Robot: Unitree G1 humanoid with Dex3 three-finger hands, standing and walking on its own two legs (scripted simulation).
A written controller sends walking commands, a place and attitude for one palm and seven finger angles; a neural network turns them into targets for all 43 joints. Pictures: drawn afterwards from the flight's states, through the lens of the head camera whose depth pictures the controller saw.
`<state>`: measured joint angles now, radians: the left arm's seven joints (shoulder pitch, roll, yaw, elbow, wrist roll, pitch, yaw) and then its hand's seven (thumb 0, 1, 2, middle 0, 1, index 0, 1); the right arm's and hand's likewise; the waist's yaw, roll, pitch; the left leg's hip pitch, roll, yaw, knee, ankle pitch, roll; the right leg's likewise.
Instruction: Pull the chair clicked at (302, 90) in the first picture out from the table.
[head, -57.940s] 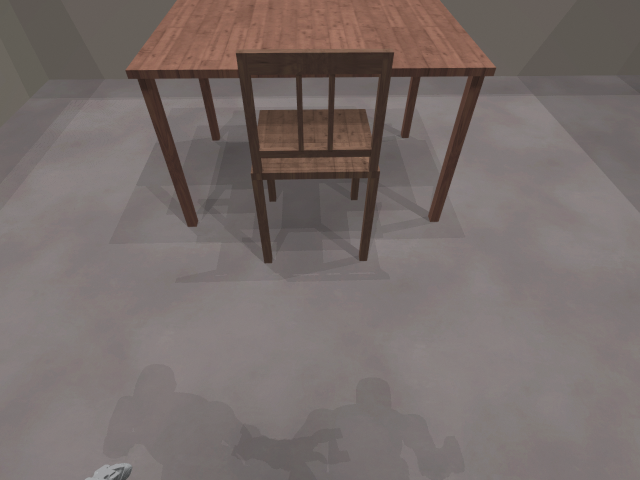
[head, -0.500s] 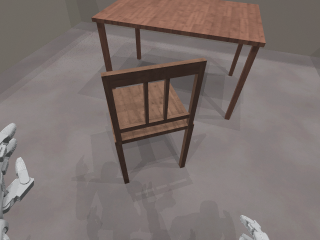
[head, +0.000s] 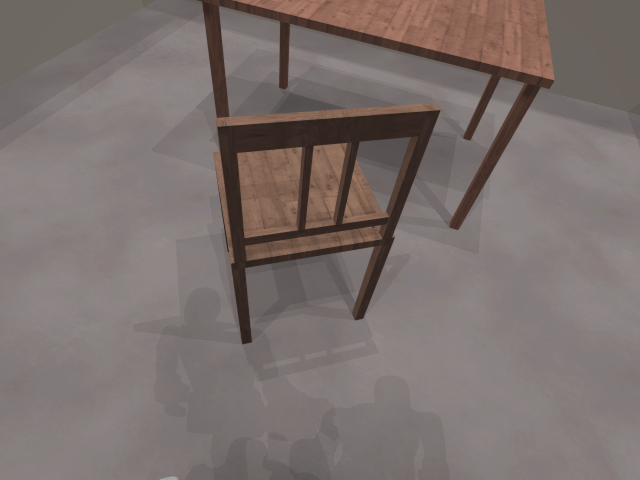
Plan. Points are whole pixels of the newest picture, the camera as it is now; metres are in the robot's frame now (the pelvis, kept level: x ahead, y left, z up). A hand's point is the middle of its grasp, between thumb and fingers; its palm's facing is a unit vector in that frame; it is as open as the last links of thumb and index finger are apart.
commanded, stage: let the arm hang, fingers relaxed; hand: left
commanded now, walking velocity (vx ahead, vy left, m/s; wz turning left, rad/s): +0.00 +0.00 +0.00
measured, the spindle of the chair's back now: (303, 189) +0.67 +0.06 -0.10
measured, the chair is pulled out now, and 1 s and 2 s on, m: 0.51 0.51 0.51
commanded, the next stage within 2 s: look to check the result in 0.74 s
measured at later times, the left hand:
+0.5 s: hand out of the picture -0.01 +0.17 -0.17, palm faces +0.01 -0.98 -0.20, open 7.4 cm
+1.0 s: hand out of the picture +0.00 +0.15 -0.17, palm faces +0.02 -0.99 -0.17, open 7.4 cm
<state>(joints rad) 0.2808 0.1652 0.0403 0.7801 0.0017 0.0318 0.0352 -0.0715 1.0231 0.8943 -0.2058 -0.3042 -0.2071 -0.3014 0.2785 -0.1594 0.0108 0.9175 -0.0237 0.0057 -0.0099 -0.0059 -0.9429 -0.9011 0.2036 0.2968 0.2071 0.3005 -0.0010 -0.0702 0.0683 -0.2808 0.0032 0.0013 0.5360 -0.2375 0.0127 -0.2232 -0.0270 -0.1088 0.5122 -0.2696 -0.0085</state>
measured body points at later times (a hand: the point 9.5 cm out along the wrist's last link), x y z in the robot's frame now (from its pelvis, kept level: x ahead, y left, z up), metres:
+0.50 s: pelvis +0.00 +0.00 +0.01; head +0.01 -0.01 +0.45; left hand -0.01 +0.22 -0.15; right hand -0.02 -0.20 -0.16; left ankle +0.03 +0.11 -0.73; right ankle +0.00 -0.11 -0.73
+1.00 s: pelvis +0.02 +0.00 +0.01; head +0.03 +0.00 +0.46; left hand +0.00 +0.21 -0.16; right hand -0.01 -0.20 -0.16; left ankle +0.03 +0.11 -0.73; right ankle +0.00 -0.11 -0.73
